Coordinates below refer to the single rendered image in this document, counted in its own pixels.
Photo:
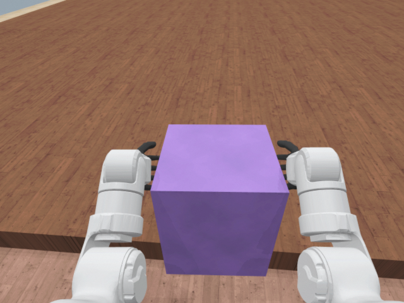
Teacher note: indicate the carton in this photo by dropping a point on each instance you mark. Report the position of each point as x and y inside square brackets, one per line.
[219, 196]

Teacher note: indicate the robot left upper arm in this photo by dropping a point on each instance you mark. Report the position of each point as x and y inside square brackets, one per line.
[109, 275]

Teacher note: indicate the right robot forearm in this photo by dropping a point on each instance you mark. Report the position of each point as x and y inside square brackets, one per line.
[325, 212]

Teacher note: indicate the left robot hand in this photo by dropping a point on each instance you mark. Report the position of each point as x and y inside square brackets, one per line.
[143, 148]

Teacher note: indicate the right robot hand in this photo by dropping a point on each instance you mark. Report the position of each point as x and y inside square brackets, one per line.
[292, 148]

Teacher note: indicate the robot right upper arm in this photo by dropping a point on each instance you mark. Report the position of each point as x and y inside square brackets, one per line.
[337, 275]

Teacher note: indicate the left robot forearm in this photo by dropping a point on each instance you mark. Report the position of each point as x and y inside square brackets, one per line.
[117, 215]

